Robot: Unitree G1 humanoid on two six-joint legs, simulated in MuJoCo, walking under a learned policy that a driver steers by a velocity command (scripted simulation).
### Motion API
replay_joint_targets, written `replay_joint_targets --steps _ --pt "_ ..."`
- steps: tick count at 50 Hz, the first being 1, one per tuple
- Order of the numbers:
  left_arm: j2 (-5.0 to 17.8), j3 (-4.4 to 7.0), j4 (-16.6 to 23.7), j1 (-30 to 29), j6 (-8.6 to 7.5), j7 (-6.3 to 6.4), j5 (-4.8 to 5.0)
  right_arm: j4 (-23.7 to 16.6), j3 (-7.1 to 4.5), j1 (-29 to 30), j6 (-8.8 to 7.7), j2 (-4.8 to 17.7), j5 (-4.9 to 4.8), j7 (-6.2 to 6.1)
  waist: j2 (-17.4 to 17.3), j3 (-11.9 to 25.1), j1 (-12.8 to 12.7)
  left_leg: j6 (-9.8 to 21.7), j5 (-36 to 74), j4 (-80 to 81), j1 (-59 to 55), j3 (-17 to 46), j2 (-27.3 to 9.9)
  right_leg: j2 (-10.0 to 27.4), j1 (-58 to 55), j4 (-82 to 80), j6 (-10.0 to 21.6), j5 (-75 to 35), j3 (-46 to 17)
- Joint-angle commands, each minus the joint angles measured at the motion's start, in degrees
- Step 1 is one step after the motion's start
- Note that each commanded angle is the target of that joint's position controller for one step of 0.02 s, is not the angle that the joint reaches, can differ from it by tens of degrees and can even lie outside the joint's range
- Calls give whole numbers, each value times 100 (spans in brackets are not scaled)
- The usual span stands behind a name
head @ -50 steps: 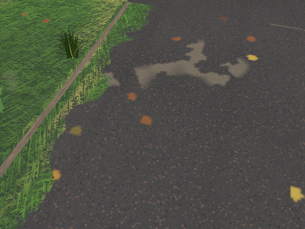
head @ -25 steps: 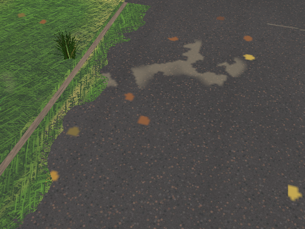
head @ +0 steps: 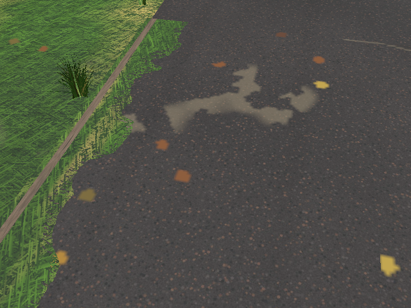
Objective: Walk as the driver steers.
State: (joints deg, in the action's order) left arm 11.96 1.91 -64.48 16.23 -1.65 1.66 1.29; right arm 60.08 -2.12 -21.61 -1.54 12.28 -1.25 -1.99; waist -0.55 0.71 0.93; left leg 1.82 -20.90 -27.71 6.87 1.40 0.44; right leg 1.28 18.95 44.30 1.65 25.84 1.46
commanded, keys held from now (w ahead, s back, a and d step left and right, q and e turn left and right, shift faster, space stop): w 0.40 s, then s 0.40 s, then w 0.20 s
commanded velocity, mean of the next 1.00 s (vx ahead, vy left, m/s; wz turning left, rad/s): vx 0.21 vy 0.00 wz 0.00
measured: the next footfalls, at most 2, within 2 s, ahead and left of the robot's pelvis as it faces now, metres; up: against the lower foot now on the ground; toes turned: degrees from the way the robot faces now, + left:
left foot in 0.54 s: +0.43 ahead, +0.09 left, +0.00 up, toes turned +2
right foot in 0.98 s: +0.30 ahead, -0.13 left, +0.00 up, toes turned -1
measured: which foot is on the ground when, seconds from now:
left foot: down 0.00-0.08, up 0.10-0.52, down 0.54-0.98, up 1.00-1.00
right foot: down 0.00-0.54, up 0.56-0.96, down 0.98-1.00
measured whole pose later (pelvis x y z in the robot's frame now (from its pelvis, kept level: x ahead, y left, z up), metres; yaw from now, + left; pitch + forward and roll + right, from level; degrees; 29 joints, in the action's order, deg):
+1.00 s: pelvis +0.28 -0.03 -0.01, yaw +0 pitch +1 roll +2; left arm 13.2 3.0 -56.1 17.1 0.9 2.1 -0.7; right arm 55.9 -2.6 -6.5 0.4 15.2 -1.6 -2.2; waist -0.6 2.1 -1.6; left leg 2.2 -15.9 -32.4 25.6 -4.3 0.7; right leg 1.2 14.6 33.3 2.5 22.7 1.2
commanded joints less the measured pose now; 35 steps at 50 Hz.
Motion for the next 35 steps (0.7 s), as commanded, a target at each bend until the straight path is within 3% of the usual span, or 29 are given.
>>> replay_joint_targets --steps 1,3,4,5,6,7,8,9,11,13,17,20,23,25,26,27,28,29,30,31,32,33,35 --pt "397 70 478 -382 -344 -140 85 -324 -194 229 -151 928 -92 7 -726 -1162 -158 942 -1349 1692 539 1891 -1596 300 809 -546 287 145 -119" --pt "387 168 0 641 -374 -167 33 -397 -191 439 -106 951 -117 42 -430 -698 -564 660 -659 952 1400 970 -927 -291 -1302 -1602 120 -1195 469" --pt "493 237 -170 1222 -356 -173 -4 -459 -143 532 -131 831 -73 52 -12 -478 -782 482 55 -15 1839 534 -580 -106 -2086 -1809 122 -1200 17" --pt "1040 361 -207 1952 -355 -132 -4 -587 -23 593 -190 410 16 71 1472 -141 -960 65 -106 -2156 2684 -295 36 1203 -2775 -2760 579 -485 -2057" --pt "1292 341 -214 2220 -442 -220 -80 -752 -15 568 -295 264 -75 62 2017 -2 -865 53 -1099 -3540 3507 117 365 2123 -2872 -3604 1292 349 -4318" --pt "972 217 -50 1554 -524 -230 -92 -766 -59 616 -376 481 -186 89 1118 -516 -536 191 -778 -4305 3965 489 -89 2234 -2480 -3609 1318 762 -4183" --pt "734 147 140 1057 -563 -251 -77 -760 -70 702 -438 557 -201 143 721 -800 -396 324 -112 -4399 4097 488 -369 1961 -2177 -3600 1118 625 -3388" --pt "690 105 270 733 -565 -288 -90 -709 -103 712 -477 588 -140 152 513 -818 -280 368 413 -4172 3998 375 -551 1679 -2018 -3659 936 60 -2731" --pt "433 8 306 758 -509 -292 -117 -694 -208 856 -467 747 -43 195 562 -756 -248 314 971 -3597 3649 177 -738 1214 -1935 -3674 670 -1420 -1638" --pt "468 -11 232 1142 -455 -228 -144 -710 -194 995 -400 545 -17 252 581 -639 -292 160 1211 -3318 3623 -59 -720 1058 -2052 -3637 699 -2566 -1155" --pt "708 4 338 1224 -370 -91 -176 -1138 -96 2066 -358 309 -6 278 420 -813 -426 -91 1852 -1906 3660 -250 -616 989 -1802 -3832 787 -3134 -732" --pt "795 35 345 1430 -359 -48 -136 -1340 -43 2677 -376 309 -39 342 509 -933 -553 -86 2331 -987 3242 -430 -421 980 -1685 -4008 791 -3002 -529" --pt "782 43 301 1455 -273 -18 -139 -1475 -24 2911 -440 333 -8 431 571 -959 -441 66 2524 -364 2613 -498 -161 953 -1782 -3443 610 -4751 -216" --pt "881 78 364 1271 -234 -2 -164 -1300 -136 2218 -493 641 26 446 858 -364 -40 243 2554 -282 1671 -461 122 957 -2030 -2685 402 -6006 -224" --pt "892 84 434 1062 -202 -1 -161 -1004 -236 1373 -517 837 44 430 901 101 367 358 2747 -146 843 -480 274 844 -2091 -1943 274 -6401 -186" --pt "908 74 493 986 -198 -42 -157 -798 -312 745 -519 1041 88 390 741 481 701 498 3733 248 -117 -382 83 585 -1806 -990 39 -6046 -89" --pt "630 -21 636 1223 -239 -88 -299 -633 -372 121 -490 1495 310 327 -148 1324 650 912 6671 -546 -2108 666 -1114 187 -332 654 -195 -3481 -40" --pt "-114 -216 384 2292 -251 -140 -169 -570 -224 123 -422 1336 421 339 -1405 2619 123 2161 8660 -530 -3314 2446 -2744 -644 676 2794 -490 1632 -427" --pt "318 -93 201 2146 -270 -149 -40 -602 -96 266 -382 834 310 383 -627 2832 287 2071 8254 -228 -2552 2319 -2389 -426 366 3111 -518 1599 -1339" --pt "493 -37 461 1502 -233 -125 56 -735 -68 1076 -364 781 160 383 -617 1842 93 1820 7297 33 -1673 1618 -2107 -141 734 2947 -542 1402 -984" --pt "536 -12 544 1083 -147 -48 -19 -825 3 1618 -329 576 102 351 -200 1158 -36 1562 6318 321 -729 1254 -1801 53 762 2631 -589 1164 -735" --pt "560 44 583 885 -12 39 -77 -882 38 1930 -285 534 123 312 -109 711 -151 1417 5583 570 173 977 -1645 145 555 2378 -634 995 -640" --pt "436 52 684 971 272 173 -114 -921 -77 2142 -155 954 272 276 -370 454 -337 1377 4579 965 1290 755 -1489 33 -63 2107 -660 736 -399"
